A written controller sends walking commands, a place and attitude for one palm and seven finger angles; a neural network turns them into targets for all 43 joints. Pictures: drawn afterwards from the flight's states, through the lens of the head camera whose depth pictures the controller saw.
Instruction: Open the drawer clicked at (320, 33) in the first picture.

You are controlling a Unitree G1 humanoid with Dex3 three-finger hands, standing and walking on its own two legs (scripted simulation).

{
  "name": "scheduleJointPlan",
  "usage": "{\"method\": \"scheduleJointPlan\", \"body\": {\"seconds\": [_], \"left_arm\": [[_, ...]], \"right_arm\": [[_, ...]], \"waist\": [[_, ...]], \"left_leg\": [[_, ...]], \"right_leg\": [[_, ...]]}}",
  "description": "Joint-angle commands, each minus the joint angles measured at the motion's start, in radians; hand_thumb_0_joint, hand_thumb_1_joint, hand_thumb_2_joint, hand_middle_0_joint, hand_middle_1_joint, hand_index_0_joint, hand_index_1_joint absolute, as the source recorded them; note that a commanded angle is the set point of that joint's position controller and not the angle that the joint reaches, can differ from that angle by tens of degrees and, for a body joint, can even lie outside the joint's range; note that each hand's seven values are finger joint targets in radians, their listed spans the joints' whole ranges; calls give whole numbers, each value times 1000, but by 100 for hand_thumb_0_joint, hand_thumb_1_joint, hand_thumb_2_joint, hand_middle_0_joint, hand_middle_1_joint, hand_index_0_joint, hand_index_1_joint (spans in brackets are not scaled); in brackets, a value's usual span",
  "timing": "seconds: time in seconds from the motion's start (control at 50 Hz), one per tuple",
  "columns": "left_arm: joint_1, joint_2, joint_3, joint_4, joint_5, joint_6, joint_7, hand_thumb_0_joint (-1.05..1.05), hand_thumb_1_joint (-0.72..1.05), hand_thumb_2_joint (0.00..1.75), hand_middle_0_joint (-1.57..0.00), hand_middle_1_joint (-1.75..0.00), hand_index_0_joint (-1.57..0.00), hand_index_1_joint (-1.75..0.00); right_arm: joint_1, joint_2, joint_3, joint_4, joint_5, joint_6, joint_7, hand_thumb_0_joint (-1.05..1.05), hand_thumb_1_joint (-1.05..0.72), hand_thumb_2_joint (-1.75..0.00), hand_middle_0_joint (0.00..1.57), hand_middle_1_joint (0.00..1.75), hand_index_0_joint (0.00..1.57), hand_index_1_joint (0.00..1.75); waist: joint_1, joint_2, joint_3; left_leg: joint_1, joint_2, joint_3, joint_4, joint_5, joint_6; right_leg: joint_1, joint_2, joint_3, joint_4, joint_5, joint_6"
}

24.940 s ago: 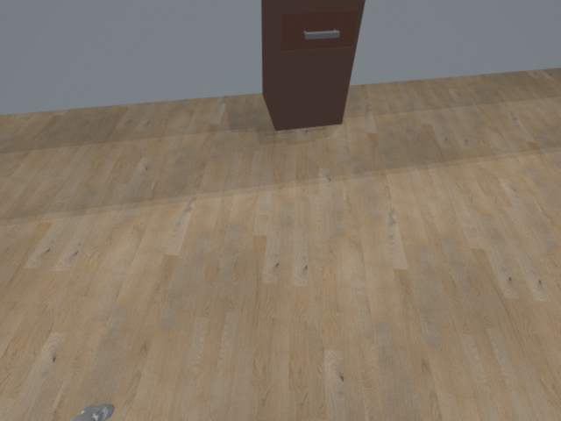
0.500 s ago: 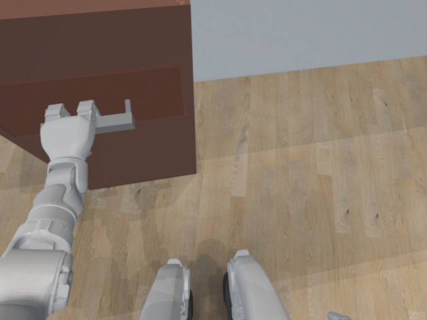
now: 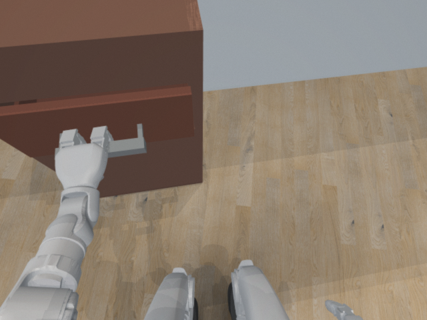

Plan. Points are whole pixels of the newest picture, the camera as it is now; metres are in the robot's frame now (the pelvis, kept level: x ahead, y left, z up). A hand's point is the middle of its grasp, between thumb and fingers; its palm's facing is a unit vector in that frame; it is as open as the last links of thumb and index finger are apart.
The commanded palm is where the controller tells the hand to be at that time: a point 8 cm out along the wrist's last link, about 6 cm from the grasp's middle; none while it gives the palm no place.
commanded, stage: pull the drawer open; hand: left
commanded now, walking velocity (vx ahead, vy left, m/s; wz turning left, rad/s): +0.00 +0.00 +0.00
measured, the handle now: (102, 141) +0.46 +0.24 -0.07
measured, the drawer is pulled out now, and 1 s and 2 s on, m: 0.02 0.10 0.17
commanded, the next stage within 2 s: none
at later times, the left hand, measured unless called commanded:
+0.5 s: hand (95, 186) +0.37 +0.24 -0.09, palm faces -0.06 -0.07 -1.00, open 6.0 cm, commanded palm +0.33 +0.24 -0.04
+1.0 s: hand (95, 208) +0.32 +0.23 -0.09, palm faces -0.06 -0.06 -1.00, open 6.0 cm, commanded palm +0.29 +0.23 -0.04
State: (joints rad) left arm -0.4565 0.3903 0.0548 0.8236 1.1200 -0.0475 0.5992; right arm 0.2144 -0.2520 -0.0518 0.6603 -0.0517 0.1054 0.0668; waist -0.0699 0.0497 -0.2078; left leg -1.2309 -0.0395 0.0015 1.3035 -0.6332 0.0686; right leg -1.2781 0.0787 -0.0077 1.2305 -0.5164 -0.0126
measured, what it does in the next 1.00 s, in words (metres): stands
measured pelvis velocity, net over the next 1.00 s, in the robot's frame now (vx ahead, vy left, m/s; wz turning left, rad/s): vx -0.01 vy -0.01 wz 0.01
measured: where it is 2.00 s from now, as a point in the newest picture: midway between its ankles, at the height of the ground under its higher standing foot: outside the picture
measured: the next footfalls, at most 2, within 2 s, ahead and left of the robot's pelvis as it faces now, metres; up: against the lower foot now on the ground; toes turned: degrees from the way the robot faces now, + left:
none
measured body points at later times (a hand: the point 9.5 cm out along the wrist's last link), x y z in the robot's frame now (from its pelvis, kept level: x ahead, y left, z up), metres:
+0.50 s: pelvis +0.00 +0.00 +0.00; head +0.15 +0.01 +0.43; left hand +0.36 +0.24 -0.03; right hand +0.10 -0.26 -0.13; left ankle -0.03 +0.07 -0.61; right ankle +0.02 -0.11 -0.61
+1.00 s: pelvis -0.01 -0.01 +0.00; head +0.13 +0.00 +0.43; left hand +0.32 +0.24 -0.03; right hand +0.12 -0.26 -0.13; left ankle -0.03 +0.07 -0.61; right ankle +0.02 -0.11 -0.61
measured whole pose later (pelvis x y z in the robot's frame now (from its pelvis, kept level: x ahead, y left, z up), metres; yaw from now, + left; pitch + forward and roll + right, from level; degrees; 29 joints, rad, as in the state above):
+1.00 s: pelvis -0.01 -0.01 +0.00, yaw +0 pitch +29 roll -2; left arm -0.20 0.32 0.00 0.64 1.13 0.00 0.63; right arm 0.17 -0.24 -0.05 0.64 -0.05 0.10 0.06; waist -0.04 0.04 -0.23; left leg -1.18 -0.04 0.01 1.29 -0.62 0.06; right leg -1.23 0.08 -0.01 1.23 -0.51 -0.02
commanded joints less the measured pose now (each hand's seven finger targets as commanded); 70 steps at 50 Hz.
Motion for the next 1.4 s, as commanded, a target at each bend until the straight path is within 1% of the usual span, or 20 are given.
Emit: {"method": "scheduleJointPlan", "body": {"seconds": [0.0, 0.12, 0.24, 0.42, 0.46, 0.6, 0.62, 0.66, 0.72, 0.78, 0.86, 0.98, 1.04, 1.1, 1.16, 1.22, 1.24, 1.3, 1.34, 1.38], "left_arm": [[-43, 139, 37, -156, -18, 23, 44, 0, 90, 90, -40, -135, -40, -135], [-7, 133, 30, -165, -19, 42, 36, 0, 90, 90, -40, -135, -40, -135], [37, 124, 29, -194, -20, 45, 37, 0, 90, 90, -40, -135, -40, -135], [82, 119, 31, -183, -13, 40, 46, 0, 90, 90, -40, -135, -40, -135], [114, 125, 43, -207, -13, 42, 48, 0, 90, 90, -40, -135, -40, -135], [161, 111, 36, -239, -17, 48, 53, 0, 90, 90, -40, -135, -40, -135], [158, 84, 17, -236, -19, 50, 53, 0, 90, 90, -40, -135, -40, -135], [152, 96, 24, -267, -13, 46, 56, 0, 90, 90, -40, -135, -40, -135], [190, 72, 15, -282, -21, 50, 63, 0, 90, 90, -40, -135, -40, -135], [203, 91, 31, -286, -19, 49, 68, 0, 90, 90, -40, -135, -40, -135], [232, 77, 23, -322, -9, 47, 77, 0, 90, 90, -40, -135, -40, -135], [246, 59, 8, -321, -4, 60, 85, 0, 90, 90, -40, -135, -40, -135], [263, 66, 17, -342, -3, 65, 89, 0, 90, 90, -40, -135, -40, -135], [281, 35, -13, -354, -5, 68, 85, 0, 90, 90, -40, -135, -40, -135], [324, 53, 4, -368, -4, 72, 82, 0, 90, 90, -40, -135, -40, -135], [375, 17, -21, -383, -10, 75, 80, 0, 90, 90, -40, -135, -40, -135], [368, 40, -3, -396, -8, 73, 78, 0, 90, 90, -40, -135, -40, -135], [411, 30, -8, -392, -5, 71, 79, 0, 90, 90, -40, -135, -40, -135], [402, 43, 5, -411, -4, 66, 81, 0, 90, 90, -40, -135, -40, -135], [414, 38, 1, -398, 3, 66, 86, 0, 90, 90, -40, -135, -40, -135]], "right_arm": [[153, -161, -58, -56, -4, -12, -9, 0, -90, -90, 20, 30, 20, 30], [137, -157, -54, -66, -3, -10, -13, 0, -90, -90, 20, 30, 20, 30], [115, -152, -49, -78, -5, -12, -13, 0, -90, -90, 20, 30, 20, 30], [94, -149, -46, -85, -3, -22, -18, 0, -90, -90, 20, 30, 20, 30], [88, -149, -48, -91, -2, -21, -16, 0, -90, -90, 20, 30, 20, 30], [72, -145, -48, -96, 2, -27, -16, 0, -90, -90, 20, 30, 20, 30], [69, -145, -50, -95, 2, -28, -16, 0, -90, -90, 20, 30, 20, 30], [68, -146, -50, -97, 1, -30, -16, 0, -90, -90, 20, 30, 20, 30], [60, -142, -52, -98, 0, -31, -14, 0, -90, -90, 20, 30, 20, 30], [48, -142, -49, -100, 0, -32, -16, 0, -90, -90, 20, 30, 20, 30], [40, -138, -50, -108, -1, -36, -16, 0, -90, -90, 20, 30, 20, 30], [20, -136, -49, -109, -1, -38, -13, 0, -90, -90, 20, 30, 20, 30], [11, -136, -49, -117, -2, -41, -15, 0, -90, -90, 20, 30, 20, 30], [2, -132, -49, -120, 0, -42, -14, 0, -90, -90, 20, 30, 20, 30], [-7, -130, -47, -128, 2, -43, -18, 0, -90, -90, 20, 30, 20, 30], [-13, -125, -47, -135, 2, -45, -15, 0, -90, -90, 20, 30, 20, 30], [-18, -128, -45, -137, 1, -46, -17, 0, -90, -90, 20, 30, 20, 30], [-26, -124, -43, -142, 2, -48, -19, 0, -90, -90, 20, 30, 20, 30], [-37, -125, -42, -145, 1, -51, -19, 0, -90, -90, 20, 30, 20, 30], [-38, -123, -42, -142, 1, -53, -20, 0, -90, -90, 20, 30, 20, 30]], "waist": [[37, 37, -530], [41, 16, -500], [50, 42, -479], [54, 3, -455], [69, 30, -486], [71, 1, -481], [60, -14, -467], [66, 13, -480], [65, -2, -478], [69, -10, -457], [77, 17, -479], [71, 7, -428], [82, 3, -451], [74, -6, -435], [89, -8, -448], [88, -21, -444], [92, -2, -444], [91, -37, -425], [98, -8, -420], [94, -23, -411]], "left_leg": [[442, 68, -92, -145, 793, -51], [410, 59, -75, -157, 734, -46], [409, 57, -72, -166, 724, -47], [337, 41, -53, -163, 612, -39], [367, 43, -54, -165, 641, -42], [357, 42, -56, -168, 625, -41], [353, 42, -55, -166, 612, -40], [376, 47, -62, -169, 635, -44], [384, 47, -56, -166, 636, -43], [351, 40, -49, -168, 591, -42], [379, 42, -56, -167, 617, -45], [350, 36, -51, -168, 554, -45], [345, 33, -50, -170, 553, -44], [347, 32, -47, -167, 530, -43], [342, 28, -44, -169, 531, -43], [347, 28, -42, -169, 539, -41], [346, 28, -45, -170, 551, -42], [318, 23, -36, -164, 511, -38], [309, 21, -38, -168, 500, -39], [304, 19, -31, -158, 486, -38]], "right_leg": [[324, -27, -29, -60, 532, -28], [355, -26, -28, -73, 520, -32], [354, -26, -26, -80, 508, -38], [377, -23, -18, -80, 486, -42], [378, -26, -17, -75, 489, -43], [389, -26, -16, -77, 495, -43], [380, -25, -16, -83, 487, -41], [367, -29, -18, -76, 478, -42], [371, -27, -18, -84, 487, -41], [385, -27, -12, -86, 484, -43], [371, -29, -15, -76, 473, -44], [349, -26, -19, -83, 429, -47], [368, -26, -16, -80, 438, -49], [360, -26, -16, -88, 427, -47], [383, -26, -10, -84, 440, -49], [392, -26, -10, -91, 452, -47], [389, -26, -10, -87, 458, -51], [400, -26, -4, -89, 456, -48], [394, -26, -4, -86, 442, -53], [385, -26, -2, -85, 438, -51]]}}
